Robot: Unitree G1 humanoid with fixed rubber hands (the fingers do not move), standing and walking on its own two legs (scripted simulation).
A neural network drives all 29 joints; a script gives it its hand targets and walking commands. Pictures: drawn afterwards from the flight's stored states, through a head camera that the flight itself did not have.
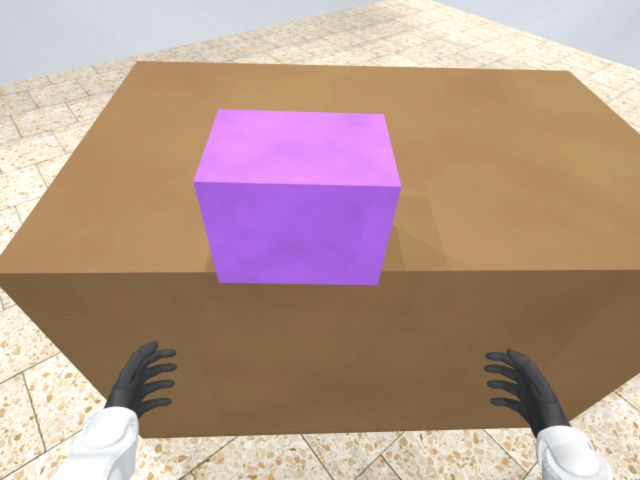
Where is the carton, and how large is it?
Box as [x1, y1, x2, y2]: [193, 109, 400, 284]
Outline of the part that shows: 218,109 193,181 219,282 377,284 400,189 400,183 383,114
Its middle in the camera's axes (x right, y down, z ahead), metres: -0.03 -0.06 +0.57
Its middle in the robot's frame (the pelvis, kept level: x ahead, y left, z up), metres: +0.46 +0.05 +0.10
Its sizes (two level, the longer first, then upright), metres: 0.239 0.167 0.190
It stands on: a pedestal, 0.78 m high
